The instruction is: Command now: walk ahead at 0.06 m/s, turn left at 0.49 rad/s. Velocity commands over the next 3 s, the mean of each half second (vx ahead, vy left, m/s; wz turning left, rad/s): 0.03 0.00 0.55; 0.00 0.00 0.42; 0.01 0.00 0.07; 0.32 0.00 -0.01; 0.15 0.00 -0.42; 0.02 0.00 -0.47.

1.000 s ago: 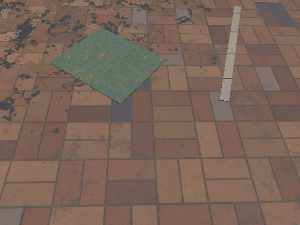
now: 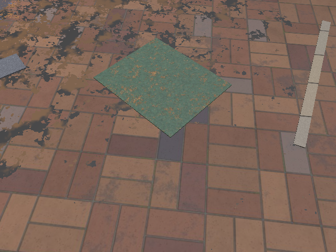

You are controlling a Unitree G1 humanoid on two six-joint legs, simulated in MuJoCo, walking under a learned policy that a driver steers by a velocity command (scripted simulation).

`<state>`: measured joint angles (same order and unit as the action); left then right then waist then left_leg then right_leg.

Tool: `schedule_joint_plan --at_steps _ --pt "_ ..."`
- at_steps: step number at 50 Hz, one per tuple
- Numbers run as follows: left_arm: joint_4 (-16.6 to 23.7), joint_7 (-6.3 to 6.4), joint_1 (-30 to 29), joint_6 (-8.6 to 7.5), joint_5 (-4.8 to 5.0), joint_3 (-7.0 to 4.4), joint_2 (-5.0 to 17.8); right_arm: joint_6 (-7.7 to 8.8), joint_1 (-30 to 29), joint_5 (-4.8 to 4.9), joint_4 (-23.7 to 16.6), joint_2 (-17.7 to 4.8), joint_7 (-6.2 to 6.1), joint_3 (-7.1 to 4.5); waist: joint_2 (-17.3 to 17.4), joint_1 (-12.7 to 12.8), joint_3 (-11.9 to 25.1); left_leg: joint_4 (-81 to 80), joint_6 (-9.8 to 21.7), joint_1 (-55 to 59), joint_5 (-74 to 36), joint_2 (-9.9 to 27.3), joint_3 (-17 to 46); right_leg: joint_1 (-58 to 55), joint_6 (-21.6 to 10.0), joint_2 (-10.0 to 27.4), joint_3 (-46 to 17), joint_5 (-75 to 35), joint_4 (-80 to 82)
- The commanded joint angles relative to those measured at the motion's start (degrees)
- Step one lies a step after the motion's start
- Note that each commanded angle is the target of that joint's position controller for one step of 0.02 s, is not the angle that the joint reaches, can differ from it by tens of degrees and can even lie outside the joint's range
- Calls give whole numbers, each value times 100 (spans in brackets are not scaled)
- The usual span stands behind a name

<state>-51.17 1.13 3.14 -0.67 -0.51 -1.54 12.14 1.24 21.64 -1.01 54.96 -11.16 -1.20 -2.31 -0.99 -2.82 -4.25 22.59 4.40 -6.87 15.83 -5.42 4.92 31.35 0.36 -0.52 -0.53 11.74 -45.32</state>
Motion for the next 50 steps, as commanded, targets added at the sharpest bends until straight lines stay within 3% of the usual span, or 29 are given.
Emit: schedule_joint_plan --at_steps 1,4,5,6,7,8,9,10,12,13,19,24,26,27,28,29,30,31,32,33,34,35,36,38,45,48,50 --pt "361 54 80 -41 31 -103 525 -66 185 -23 -295 -989 -48 -259 773 128 372 203 686 127 -4561 1497 1184 -369 -39 -119 -48 41 349" --pt "292 110 657 -123 41 -162 662 -131 -393 26 -519 -1144 -46 -353 728 466 327 639 337 -329 -3440 1226 1489 -1543 -143 -194 -109 -259 1681" --pt "263 153 978 -195 -33 -218 832 -114 -514 85 -617 -1085 -24 -352 441 605 458 1216 105 -705 -2873 905 1413 -2323 -240 134 -385 -999 2297" --pt "344 220 1345 -234 -102 -323 1356 -91 -259 150 -808 -700 -27 -269 -787 511 1112 2713 -143 -1236 -871 330 670 -3335 -593 1708 -1733 -2827 2360" --pt "437 186 1214 -115 50 -326 1506 -203 541 132 -725 -619 -77 -310 -1471 159 1565 3785 -223 -1914 2702 -461 -49 -3511 -1461 2721 -2968 -4304 2393" --pt "531 179 1043 -37 83 -303 1255 -301 522 -30 -603 -912 -93 -359 -894 88 1416 4590 -268 -2089 2419 -10 -79 -3063 -1716 2690 -3012 -3035 2624" --pt "666 197 664 -5 60 -190 813 -356 22 -85 -609 -999 -33 -391 -299 125 850 4711 -316 -2162 1822 199 -45 -2462 -1557 2221 -2292 -1873 2821" --pt "758 209 319 42 -8 -134 661 -406 -224 -65 -678 -931 34 -396 -244 48 548 4593 -392 -2113 1411 346 -68 -2035 -1334 1810 -1666 -1089 3004" --pt "793 237 317 50 -94 -145 738 -500 -292 -64 -736 -886 158 -382 -660 59 448 4636 -530 -2002 954 365 -238 -1763 -1214 1382 -902 -1094 3099" --pt "774 227 415 35 -98 -155 760 -528 -258 -36 -748 -878 194 -378 -649 58 522 4597 -568 -1957 868 335 -288 -1791 -1233 1339 -695 -1249 3068" --pt "795 149 716 4 -127 -241 996 -643 -827 -22 -1098 -864 325 -297 -642 255 594 3474 -621 -1997 820 552 -466 -2130 -1375 1673 -394 -475 3156" --pt "841 26 759 63 -169 -346 1256 -608 -1096 51 -1375 -862 421 -229 -737 376 673 2244 -412 -1215 1003 559 -834 -1986 -1262 1821 -50 -258 2946" --pt "843 -7 762 101 -143 -386 1347 -563 -1023 73 -1434 -859 430 -226 -728 326 717 1648 -291 -899 893 520 -945 -1988 -1135 1884 56 -439 2701" --pt "844 -18 723 132 -105 -405 1383 -523 -822 73 -1403 -832 425 -222 -634 185 742 1022 -199 -491 533 461 -1012 -1824 -952 1846 247 -594 2409" --pt "788 -38 853 160 -96 -423 1357 -463 -616 56 -1343 -898 383 -235 -372 101 733 290 -108 -16 44 422 -843 -1503 -613 1750 503 -495 1981" --pt "769 -91 1081 198 -95 -390 1108 -386 -530 -24 -1351 -1235 300 -305 698 120 537 -810 62 239 197 1175 462 -839 -144 1278 1034 417 841" --pt "1196 -40 893 245 -73 -267 684 -354 -645 -9 -1575 -2147 267 -501 2011 196 156 -1118 761 77 -856 2777 2832 658 285 155 1144 2438 -128" --pt "1272 29 301 319 -133 -295 926 -356 -286 -84 -1435 -2039 205 -550 1165 -172 63 -910 1191 -364 -1472 2734 2418 444 209 241 203 2272 -1127" --pt "1234 2 439 349 -26 -292 871 -345 -565 -36 -1440 -1703 157 -445 922 137 87 -787 1105 -448 -1530 2315 1842 349 165 290 -17 1765 -1360" --pt "1124 -24 621 311 22 -309 911 -349 -978 2 -1510 -1493 134 -382 795 350 41 -779 853 -466 -1374 1881 1395 281 107 316 -102 1238 -1302" --pt "1049 -36 745 270 -57 -349 1007 -334 -1232 22 -1602 -1414 111 -360 925 424 187 -692 725 -230 -1606 1618 1198 313 66 257 -65 944 -1384" --pt "929 -68 950 257 -136 -366 1054 -307 -1284 45 -1649 -1248 101 -307 915 434 425 -574 747 -1 -2329 1515 997 233 78 215 3 800 -1567" --pt "904 -91 1007 261 -138 -369 1037 -278 -1166 73 -1645 -1164 115 -273 755 407 645 -483 775 169 -2835 1523 932 140 101 184 18 781 -1685" --pt "933 -108 952 295 -77 -334 919 -226 -937 82 -1574 -1166 123 -263 601 335 744 -421 812 437 -3189 1567 901 134 156 202 12 765 -1557" --pt "1006 -57 684 374 -33 -225 780 -213 -659 -27 -1382 -1206 68 -200 812 81 510 -332 882 354 -2845 1647 1093 -571 67 141 44 1120 -24" --pt "954 6 796 346 30 -193 751 -213 -825 -55 -1327 -1206 74 -162 821 136 503 -176 828 -11 -3042 1617 1166 -1291 -47 24 106 1190 688" --pt "842 48 1051 294 38 -154 645 -217 -1039 1 -1283 -1155 51 -117 687 357 526 18 626 -240 -2900 1489 1169 -1976 -130 -29 173 547 1813"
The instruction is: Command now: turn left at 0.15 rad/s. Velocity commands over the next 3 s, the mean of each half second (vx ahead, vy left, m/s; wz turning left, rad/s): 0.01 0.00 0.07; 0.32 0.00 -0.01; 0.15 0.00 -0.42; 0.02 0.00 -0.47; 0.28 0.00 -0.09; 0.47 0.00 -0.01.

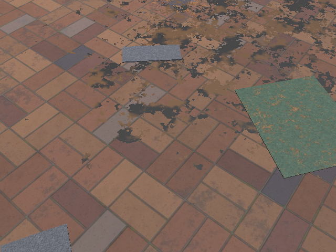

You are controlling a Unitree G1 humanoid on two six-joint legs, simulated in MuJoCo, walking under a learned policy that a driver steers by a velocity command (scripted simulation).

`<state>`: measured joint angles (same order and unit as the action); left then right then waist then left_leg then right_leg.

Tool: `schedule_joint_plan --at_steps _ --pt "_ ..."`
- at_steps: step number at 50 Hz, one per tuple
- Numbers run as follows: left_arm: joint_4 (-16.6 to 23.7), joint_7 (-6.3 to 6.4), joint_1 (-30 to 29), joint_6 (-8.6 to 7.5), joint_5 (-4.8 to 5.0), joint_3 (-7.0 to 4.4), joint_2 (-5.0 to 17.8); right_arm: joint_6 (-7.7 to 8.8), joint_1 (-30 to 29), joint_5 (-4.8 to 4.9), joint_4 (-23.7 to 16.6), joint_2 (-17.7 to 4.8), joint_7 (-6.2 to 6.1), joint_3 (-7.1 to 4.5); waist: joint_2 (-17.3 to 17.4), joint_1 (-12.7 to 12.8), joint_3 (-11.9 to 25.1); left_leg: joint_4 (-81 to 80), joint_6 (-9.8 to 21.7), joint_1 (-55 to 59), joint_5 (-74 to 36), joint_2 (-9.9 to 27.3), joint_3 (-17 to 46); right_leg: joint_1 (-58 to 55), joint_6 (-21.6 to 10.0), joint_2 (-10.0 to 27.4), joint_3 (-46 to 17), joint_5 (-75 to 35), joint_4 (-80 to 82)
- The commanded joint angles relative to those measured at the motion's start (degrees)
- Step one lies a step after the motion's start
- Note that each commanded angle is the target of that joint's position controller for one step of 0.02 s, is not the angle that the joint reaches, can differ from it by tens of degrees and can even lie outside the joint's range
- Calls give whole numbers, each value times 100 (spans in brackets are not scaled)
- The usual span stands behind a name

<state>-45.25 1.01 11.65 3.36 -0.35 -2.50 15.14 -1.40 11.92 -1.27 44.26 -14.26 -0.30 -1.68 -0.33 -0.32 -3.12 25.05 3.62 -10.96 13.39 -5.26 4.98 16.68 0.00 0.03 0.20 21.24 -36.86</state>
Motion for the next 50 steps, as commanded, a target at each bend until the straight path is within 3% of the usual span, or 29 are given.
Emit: schedule_joint_plan --at_steps 1,2,3,4,5,7,8,12,23,24,26,28,29,31,35,38,39,40,41,42,43,44,45,46,48,50 --pt "188 86 339 -177 -22 -25 306 59 -128 75 -193 -763 -59 -141 452 222 440 -155 449 -152 -2218 1363 1143 -1143 -133 68 -66 -1351 1839" --pt "184 128 387 -275 -124 -33 525 103 14 79 -201 -498 -57 -52 -22 105 626 42 146 -489 -1415 1097 990 -1728 -227 790 -825 -1850 2141" --pt "307 118 39 -336 -122 -57 937 101 405 100 -136 -342 -46 -25 -708 -293 566 129 -32 -666 43 435 463 -1615 -571 1561 -1598 -3042 2064" --pt "246 54 -116 -332 -31 -41 822 25 374 50 28 -487 -65 -38 -867 -196 510 -42 -95 34 543 385 182 -820 -944 1687 -1487 -3070 1899" --pt "262 3 -320 -353 -40 36 571 1 286 19 105 -529 -56 -34 -804 -243 384 -280 -98 304 118 455 253 -650 -788 1346 -1250 -2609 1910" --pt "201 5 -234 -360 -48 55 545 23 53 33 220 -675 -19 -72 -767 -57 253 -401 -111 348 -665 550 397 -681 -420 795 -877 -1901 1950" --pt "131 36 -128 -376 -20 54 576 40 85 32 291 -708 -5 -84 -661 -33 274 -416 -134 318 -887 614 426 -812 -383 728 -804 -1953 1926" --pt "-73 52 -2 -383 0 63 525 89 167 60 663 -534 -80 -24 -129 22 268 -621 -209 161 -910 679 459 -1124 -412 680 -717 -1992 1820" --pt "-690 55 36 -409 -19 117 492 88 213 75 1439 -527 -144 17 25 16 140 -764 -213 282 -914 793 462 -1003 -415 593 -723 -1644 1984" --pt "-761 49 101 -403 -28 118 498 83 269 69 1508 -489 -146 34 -17 32 257 -740 -189 307 -513 735 402 -1039 -428 553 -745 -956 2081" --pt "-866 34 273 -332 -37 5 775 66 251 14 1512 -541 -135 5 -364 114 103 -89 -64 -208 869 365 46 -962 -667 582 -1088 1093 2275" --pt "-1015 14 683 -269 -51 -85 937 83 -11 -89 1360 -475 -60 18 -747 265 -368 826 -12 -1081 1406 209 -422 -819 -1168 1273 -2075 2672 2903" --pt "-1074 7 783 -279 -57 -103 902 123 -146 -123 1268 -403 -20 42 -774 286 -593 1285 -8 -1318 1235 402 -529 -649 -1383 1630 -2477 2766 3146" --pt "-1107 -18 812 -376 -115 -113 809 226 -237 -91 1163 -444 47 23 -555 229 -605 1965 1 -1749 1328 657 -420 -794 -1533 1831 -2628 2154 3316" --pt "-1112 -56 600 -553 -46 -151 801 409 -138 -19 1129 -379 150 3 -550 32 -315 1189 15 -1040 933 608 -721 -715 -1247 1265 -1531 862 3035" --pt "-1099 -90 439 -550 -13 -168 772 437 704 1 1424 -272 103 -29 -386 -335 -214 -44 37 843 104 268 -1122 464 -1051 875 -946 982 2257" --pt "-1048 -98 402 -576 -54 -120 609 472 1189 -18 1573 -430 53 -87 -42 -507 -92 -306 72 1651 465 458 -739 1087 -922 645 -714 1084 1590" --pt "-867 -138 200 -621 -87 8 164 530 1859 -107 1669 -824 -8 -173 1140 -777 110 -1312 244 2134 1947 1814 1152 1686 -675 64 22 891 -254" --pt "-664 -167 102 -638 -84 16 122 506 2298 -42 1804 -1334 3 -290 1770 -764 -18 -2165 833 2014 3539 2788 3256 2670 -649 -436 264 1239 -1538" --pt "-663 -193 2 -634 -182 -67 508 480 1785 -37 1713 -1062 4 -239 865 -435 -492 -2071 956 1443 3547 2771 3037 2784 -725 48 -206 755 -2293" --pt "-740 -269 54 -665 -147 -66 454 527 1237 -7 1500 -806 45 -172 506 -175 -594 -2013 829 1125 2917 2440 2470 2690 -720 246 -318 120 -2399" --pt "-843 -318 200 -698 -114 -43 350 582 988 9 1415 -667 62 -135 419 -18 -524 -2059 697 1037 2033 2142 1864 2478 -634 385 -278 -309 -2332" --pt "-881 -346 202 -701 -151 -54 350 638 943 31 1387 -574 44 -101 367 44 -410 -2073 618 1081 1241 1958 1421 2338 -538 465 -182 -611 -2266" --pt "-912 -366 182 -674 -191 -51 340 685 1018 30 1429 -475 32 -66 365 39 -307 -2035 575 1143 435 1793 1015 2263 -444 481 -63 -824 -2282" --pt "-876 -379 48 -605 -163 -36 232 740 1369 27 1585 -432 7 -47 402 18 -215 -1900 541 1351 -863 1697 413 2420 -343 440 39 -1040 -2386" --pt "-795 -344 -197 -562 -126 -6 106 752 1564 6 1680 -329 -24 4 365 9 -328 -1656 486 1262 -2857 1634 -195 2456 -257 276 97 -1112 -2259"
Over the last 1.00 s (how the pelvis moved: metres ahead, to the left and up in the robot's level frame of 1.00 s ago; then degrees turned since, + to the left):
0.03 -0.01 0.00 30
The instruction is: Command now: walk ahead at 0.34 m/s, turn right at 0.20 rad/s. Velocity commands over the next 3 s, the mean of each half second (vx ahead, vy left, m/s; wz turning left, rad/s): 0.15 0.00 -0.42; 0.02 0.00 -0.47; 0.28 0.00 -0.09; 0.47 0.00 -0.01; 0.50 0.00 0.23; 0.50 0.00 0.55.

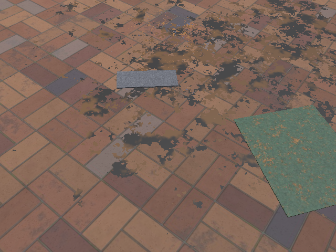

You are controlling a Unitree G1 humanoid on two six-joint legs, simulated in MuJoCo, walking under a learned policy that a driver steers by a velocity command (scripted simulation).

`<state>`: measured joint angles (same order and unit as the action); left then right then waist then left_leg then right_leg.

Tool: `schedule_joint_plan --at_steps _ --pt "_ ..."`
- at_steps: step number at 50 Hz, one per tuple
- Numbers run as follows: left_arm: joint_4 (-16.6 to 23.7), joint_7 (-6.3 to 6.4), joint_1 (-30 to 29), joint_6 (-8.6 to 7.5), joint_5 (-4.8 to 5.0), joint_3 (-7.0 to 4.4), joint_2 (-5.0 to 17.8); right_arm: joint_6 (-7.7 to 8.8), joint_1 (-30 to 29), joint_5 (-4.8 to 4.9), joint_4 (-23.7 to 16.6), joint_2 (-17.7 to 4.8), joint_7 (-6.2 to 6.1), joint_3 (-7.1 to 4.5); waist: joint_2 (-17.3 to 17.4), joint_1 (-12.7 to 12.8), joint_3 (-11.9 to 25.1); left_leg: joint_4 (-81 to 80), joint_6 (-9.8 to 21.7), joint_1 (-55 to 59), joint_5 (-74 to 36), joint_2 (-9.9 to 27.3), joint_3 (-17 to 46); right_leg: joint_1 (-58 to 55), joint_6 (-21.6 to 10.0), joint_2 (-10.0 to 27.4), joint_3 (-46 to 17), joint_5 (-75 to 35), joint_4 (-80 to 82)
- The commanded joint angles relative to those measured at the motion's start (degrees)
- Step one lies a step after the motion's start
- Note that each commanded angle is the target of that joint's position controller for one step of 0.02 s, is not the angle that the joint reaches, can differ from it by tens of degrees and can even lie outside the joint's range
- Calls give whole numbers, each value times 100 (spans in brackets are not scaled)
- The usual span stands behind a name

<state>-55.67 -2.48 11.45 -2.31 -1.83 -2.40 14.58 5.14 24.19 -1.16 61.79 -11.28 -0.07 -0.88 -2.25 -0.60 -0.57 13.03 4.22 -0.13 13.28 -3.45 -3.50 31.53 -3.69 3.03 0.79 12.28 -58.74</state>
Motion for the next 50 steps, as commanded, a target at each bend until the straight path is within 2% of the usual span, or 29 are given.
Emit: schedule_joint_plan --at_steps 1,4,6,8,9,10,11,12,13,14,15,16,17,18,20,25,28,31,35,39,41,42,43,44,45,46,47,48,50 --pt "324 29 -344 10 36 11 91 91 319 -20 -75 -587 -60 -50 584 37 -621 -344 375 57 -3568 1384 364 877 140 -121 116 -293 186" --pt "551 63 -901 2 52 134 -121 45 125 -1 -124 -509 -129 20 750 -25 -668 -111 204 -370 -4306 1156 -247 124 128 -300 580 -796 1545" --pt "605 84 -926 0 48 148 -55 19 194 24 -93 -635 -196 -1 893 -45 -501 320 159 -217 -4873 1213 -331 -368 27 -486 784 -939 2102" --pt "453 123 -240 -28 31 78 163 4 7 54 -146 -807 -277 -70 999 248 -122 1208 94 -62 -5770 1351 -339 -1045 -209 -705 802 -755 2274" --pt "284 140 364 -70 10 12 292 -25 -136 63 -200 -873 -301 -105 962 489 171 1963 86 -4 -5776 1402 -311 -1505 -363 -781 710 -745 2448" --pt "112 156 959 -136 -42 -57 398 -55 -315 101 -272 -919 -299 -136 840 778 437 2982 29 -198 -5048 1325 -382 -2142 -501 -773 585 -1210 3012" --pt "59 187 1364 -186 -94 -173 745 -53 -335 124 -408 -922 -266 -158 348 946 771 4551 -136 -951 -3011 933 -541 -3010 -744 -139 -158 -2754 3263" --pt "197 216 1130 -161 -84 -300 1314 -77 275 83 -574 -313 -227 -80 -875 305 1310 6660 -335 -2566 2413 -22 -433 -4321 -1558 1544 -2161 -6904 2465" --pt "278 195 1170 -63 221 -371 1378 -166 481 76 -608 -531 -199 -125 -543 382 2228 7288 -346 -2971 2151 -52 550 -4551 -2301 1936 -3249 -5877 3163" --pt "496 241 526 41 270 -346 1095 -209 53 6 -698 -696 -180 -158 -68 283 1441 7214 -346 -3278 1658 259 619 -3716 -2223 1744 -2973 -4000 3604" --pt "594 276 143 108 249 -254 728 -213 -444 -46 -837 -749 -165 -185 216 227 591 6771 -374 -3384 1305 433 590 -2808 -1946 1421 -2586 -3084 3987" --pt "592 301 65 143 200 -206 530 -252 -677 -86 -927 -788 -170 -223 380 111 238 6346 -412 -3266 1144 549 623 -2267 -1707 1138 -2299 -2884 4164" --pt "585 330 91 162 185 -192 456 -360 -634 -117 -964 -729 -173 -222 341 14 162 5935 -461 -2955 1073 615 631 -1850 -1532 905 -1970 -2803 4257" --pt "566 328 135 158 139 -193 461 -471 -562 -120 -969 -617 -183 -209 281 -40 207 5679 -497 -2710 1006 573 594 -1617 -1401 749 -1784 -2807 4264" --pt "609 299 174 127 86 -251 629 -588 -534 -87 -1034 -491 -205 -196 187 -82 392 5334 -557 -2585 863 497 546 -1527 -1256 557 -1642 -2857 4206" --pt "778 312 267 257 104 -353 860 -738 -1278 -75 -1415 -714 -219 -277 -205 154 416 4524 -725 -3078 502 494 662 -1704 -822 357 -2099 -590 4428" --pt "836 337 390 337 107 -399 919 -761 -1640 -47 -1607 -781 -224 -300 -306 297 294 4147 -782 -3310 484 455 770 -1913 -719 352 -2530 402 4546" --pt "878 342 496 359 79 -436 957 -721 -1789 -12 -1730 -797 -246 -291 -334 363 274 3800 -740 -3299 635 361 846 -2144 -751 375 -2821 359 4467" --pt "959 315 468 380 43 -470 999 -638 -1792 59 -1857 -831 -272 -257 -410 348 348 3258 -594 -2887 947 145 884 -2278 -830 347 -3105 -295 4256" --pt "1035 261 253 427 53 -485 1013 -539 -1359 152 -1881 -890 -299 -225 -502 165 450 2203 -394 -1976 1025 -47 838 -2177 -730 272 -3307 -1018 4085" --pt "1079 262 66 457 125 -450 926 -488 -857 123 -1784 -896 -336 -220 -394 -115 433 709 -259 -923 211 15 737 -1672 -374 -49 -3072 -540 3867" --pt "1104 285 226 444 162 -378 682 -472 -993 47 -1834 -1203 -378 -287 234 60 380 33 -76 -488 307 699 1473 -1147 -47 -494 -2645 694 3330" --pt "1178 308 526 415 211 -302 394 -505 -1331 -33 -2092 -1668 -389 -352 1343 269 438 -302 428 -211 288 2220 3094 -395 260 -1319 -1468 1613 2057" --pt "1107 351 331 395 45 -429 921 -527 -1505 -119 -2101 -1670 -332 -364 1119 159 104 -113 998 -1041 -794 2540 3315 -195 307 -1378 -978 2036 912" --pt "1070 342 348 386 -1 -445 971 -503 -1524 -63 -2104 -1318 -286 -278 725 283 70 54 1062 -1267 -1426 2339 2964 -457 338 -1150 -1114 1798 304" --pt "967 311 437 402 9 -433 894 -475 -1737 -1 -2104 -1060 -242 -209 572 421 -20 192 864 -1331 -1752 1903 2330 -542 372 -1096 -1109 1443 10" --pt "903 287 519 439 14 -413 831 -460 -1797 1 -2130 -1006 -219 -185 737 448 50 312 685 -1181 -2092 1571 1900 -557 426 -1127 -1056 1241 -224" --pt "852 257 562 474 14 -391 787 -444 -1706 0 -2118 -1000 -226 -172 950 397 95 418 649 -990 -2593 1435 1681 -490 486 -1143 -998 1201 -381" --pt "847 242 375 520 56 -329 703 -426 -1373 -4 -2000 -990 -205 -154 960 228 159 593 662 -614 -3257 1357 1487 -450 604 -1101 -930 1213 -161"
Over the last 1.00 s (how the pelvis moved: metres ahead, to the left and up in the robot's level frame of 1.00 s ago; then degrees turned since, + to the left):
0.14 0.03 0.01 -1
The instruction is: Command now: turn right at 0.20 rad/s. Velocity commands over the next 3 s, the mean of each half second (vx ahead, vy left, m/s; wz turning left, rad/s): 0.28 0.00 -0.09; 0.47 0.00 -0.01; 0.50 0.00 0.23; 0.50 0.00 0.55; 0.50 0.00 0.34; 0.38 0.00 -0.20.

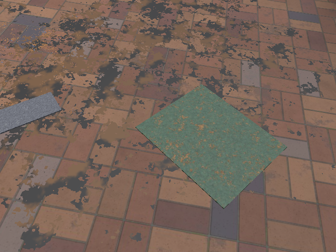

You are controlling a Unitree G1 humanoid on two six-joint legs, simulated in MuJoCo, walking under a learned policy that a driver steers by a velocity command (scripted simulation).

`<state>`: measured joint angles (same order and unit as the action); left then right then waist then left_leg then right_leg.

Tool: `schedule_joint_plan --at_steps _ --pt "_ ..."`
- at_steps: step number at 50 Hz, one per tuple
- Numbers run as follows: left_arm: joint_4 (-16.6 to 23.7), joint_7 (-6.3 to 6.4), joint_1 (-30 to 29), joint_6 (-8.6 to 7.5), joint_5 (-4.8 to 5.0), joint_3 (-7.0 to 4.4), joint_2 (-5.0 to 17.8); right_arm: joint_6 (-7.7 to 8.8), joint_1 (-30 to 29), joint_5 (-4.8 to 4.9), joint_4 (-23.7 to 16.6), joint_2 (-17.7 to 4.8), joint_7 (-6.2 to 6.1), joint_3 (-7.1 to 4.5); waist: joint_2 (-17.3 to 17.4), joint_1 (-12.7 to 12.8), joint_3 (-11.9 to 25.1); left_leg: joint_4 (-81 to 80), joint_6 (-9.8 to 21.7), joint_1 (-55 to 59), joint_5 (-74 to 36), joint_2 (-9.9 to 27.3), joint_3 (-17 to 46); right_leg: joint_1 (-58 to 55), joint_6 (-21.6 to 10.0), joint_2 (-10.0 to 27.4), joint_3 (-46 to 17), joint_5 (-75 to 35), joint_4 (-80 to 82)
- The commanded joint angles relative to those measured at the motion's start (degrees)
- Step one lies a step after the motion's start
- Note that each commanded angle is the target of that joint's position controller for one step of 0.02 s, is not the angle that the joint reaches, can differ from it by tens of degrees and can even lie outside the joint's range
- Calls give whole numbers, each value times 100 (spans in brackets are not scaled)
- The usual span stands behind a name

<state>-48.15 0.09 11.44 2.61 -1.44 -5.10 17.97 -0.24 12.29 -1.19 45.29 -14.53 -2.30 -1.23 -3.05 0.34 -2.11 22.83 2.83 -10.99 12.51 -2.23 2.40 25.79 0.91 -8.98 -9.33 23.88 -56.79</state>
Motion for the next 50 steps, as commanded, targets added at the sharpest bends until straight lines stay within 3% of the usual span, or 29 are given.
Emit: schedule_joint_plan --at_steps 1,3,5,7,9,11,13,14,15,16,17,18,19,21,24,27,29,32,34,35,36,37,38,39,40,41,43,46,50 --pt "112 -8 235 43 45 -16 301 124 -23 2 -275 -671 20 -115 1041 51 323 -332 812 698 -3312 1246 893 143 188 162 99 54 -42" --pt "72 -13 62 52 19 78 199 135 396 -18 -83 -740 45 -137 1177 -169 414 -593 789 1078 -1657 1225 1093 113 194 300 283 24 691" --pt "126 -54 -281 4 -30 106 285 95 706 -22 85 -944 84 -238 1356 -375 148 -984 882 1179 305 1258 1471 255 132 438 623 141 1079" --pt "181 -87 -605 -82 -26 146 264 83 851 -48 192 -989 116 -292 1313 -465 -131 -1208 976 1079 989 1347 1677 205 42 565 836 246 1520" --pt "182 -93 -723 -189 -7 189 188 114 966 -65 298 -1013 151 -341 1202 -467 -192 -1233 1048 997 972 1429 1736 -47 -96 605 944 345 1936" --pt "124 -77 -600 -298 23 218 126 148 933 -53 366 -997 190 -377 1135 -340 -161 -1187 1044 748 797 1445 1690 -572 -298 600 1046 168 2483" --pt "-111 -35 -5 -398 25 250 -36 145 616 29 367 -937 220 -389 961 82 -120 -841 851 -46 535 1226 1331 -1901 -539 528 1259 -792 3702" --pt "-280 19 422 -452 8 220 37 172 532 56 355 -791 224 -359 756 278 13 -456 677 -815 588 1070 1108 -2980 -616 638 1067 -1093 3946" --pt "-424 90 1014 -519 -50 145 372 225 316 63 217 -467 236 -262 93 557 279 458 430 -1858 1128 703 612 -4106 -739 1474 55 -345 4242" --pt "-428 122 1490 -537 -38 20 967 275 73 52 -36 -74 263 -147 -969 758 432 1996 174 -2985 1848 6 -298 -4584 -1150 2811 -1949 1203 4841" --pt "-572 102 1470 -521 -23 -49 1075 260 -195 -59 -111 -699 230 -293 -569 733 -363 2778 190 -3498 1919 192 -313 -3701 -1640 3222 -2418 1263 5021" --pt "-460 51 1067 -549 -7 57 670 255 -128 -62 -11 -793 280 -344 -128 437 -697 3172 202 -3512 1428 461 -77 -3402 -1606 2861 -1981 1187 5023" --pt "-381 11 782 -593 19 129 413 276 68 -46 110 -694 351 -325 -161 255 -723 3264 161 -3387 1021 550 -57 -3188 -1434 2536 -1510 720 5097" --pt "-389 4 720 -683 24 191 252 266 140 -103 196 -654 450 -325 -260 95 -579 3391 24 -3163 480 662 -209 -3059 -1266 2145 -755 -578 5170" --pt "-608 -18 1084 -767 78 212 231 230 -205 -139 53 -485 507 -282 -200 69 -445 3457 -160 -3224 37 661 -455 -2970 -1276 1949 -120 -2497 5038" --pt "-739 -16 1248 -780 75 253 199 219 -896 -102 -238 -324 538 -193 -213 141 -585 2722 -259 -3030 -396 606 -677 -2602 -1243 1783 272 -3435 5023" --pt "-818 0 1361 -793 67 260 250 211 -1267 -63 -392 -227 552 -126 -262 208 -641 2031 -194 -2620 -698 525 -773 -2431 -1193 1779 400 -3752 5052" --pt "-929 38 1449 -805 66 257 386 203 -1396 -47 -495 -294 499 -120 -239 151 -601 1355 82 -2049 -757 338 -857 -2685 -1122 2005 438 -4516 4945" --pt "-946 77 1336 -803 49 246 488 222 -895 -51 -357 -447 409 -190 -268 -147 -247 1160 293 -1295 -451 76 -890 -2968 -970 2068 579 -6139 4178" --pt "-957 91 1302 -775 18 231 543 250 -271 -47 -157 -581 353 -257 -259 -427 135 1017 398 -635 -279 -86 -883 -3052 -890 2037 647 -6742 3359" --pt "-954 92 1246 -742 29 230 556 300 666 -71 159 -698 288 -327 -124 -841 630 596 521 547 -458 -114 -861 -2690 -795 1855 804 -6461 2186" --pt "-848 69 1374 -744 47 299 347 342 1544 -198 354 -1103 200 -440 335 -1077 1266 462 743 1965 413 924 233 -1608 -744 1565 953 -4568 557" --pt "-750 6 2061 -732 202 414 -357 349 1667 -273 389 -1616 222 -543 1775 -607 1918 -202 1453 3092 1069 2612 3247 242 -526 455 1092 153 -1591" --pt "-783 13 1628 -731 61 234 325 312 1316 -13 373 -1328 291 -502 967 -628 1621 -756 1432 2490 1254 2439 3835 620 -667 566 332 277 -2069" --pt "-622 -13 1235 -747 71 199 336 325 621 33 291 -1017 301 -416 799 -312 726 -834 1310 1646 1230 2293 2824 824 -713 903 411 -268 -1982" --pt "-586 -39 1000 -774 57 236 215 376 333 17 271 -674 330 -329 479 -234 310 -1042 1212 964 632 2038 2186 707 -721 1110 501 -601 -1677" --pt "-630 -95 1068 -656 -45 261 10 459 208 19 399 -414 303 -236 605 80 54 -1284 965 186 -138 1587 1301 239 -640 1361 582 -772 -1164" --pt "-605 -178 948 -512 -75 273 -151 590 557 48 620 -431 310 -229 606 177 -11 -1520 1006 -5 -780 1446 776 269 -502 1436 762 -950 -787" --pt "-250 -221 -92 -465 -77 274 -131 607 977 66 829 -453 302 -220 553 14 -353 -1833 990 259 -877 1287 408 1147 -279 1611 985 -1774 138"
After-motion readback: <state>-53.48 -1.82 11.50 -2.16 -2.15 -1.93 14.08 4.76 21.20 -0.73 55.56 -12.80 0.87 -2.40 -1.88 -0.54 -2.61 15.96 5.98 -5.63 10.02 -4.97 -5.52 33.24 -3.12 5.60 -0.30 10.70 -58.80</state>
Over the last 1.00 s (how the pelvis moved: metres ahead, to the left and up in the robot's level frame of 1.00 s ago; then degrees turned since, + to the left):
0.21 0.03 0.00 -29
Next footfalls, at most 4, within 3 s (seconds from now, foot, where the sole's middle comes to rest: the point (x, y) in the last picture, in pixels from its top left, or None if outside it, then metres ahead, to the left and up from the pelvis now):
0.30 right None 0.05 -0.11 -0.78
0.72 left None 0.40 0.08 -0.78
1.28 right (188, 200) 0.70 -0.11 -0.78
1.82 left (138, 152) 0.94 0.12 -0.78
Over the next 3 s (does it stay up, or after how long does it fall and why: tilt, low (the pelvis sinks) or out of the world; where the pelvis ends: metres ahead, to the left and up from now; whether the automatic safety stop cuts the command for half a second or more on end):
stays up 1.34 0.31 -0.01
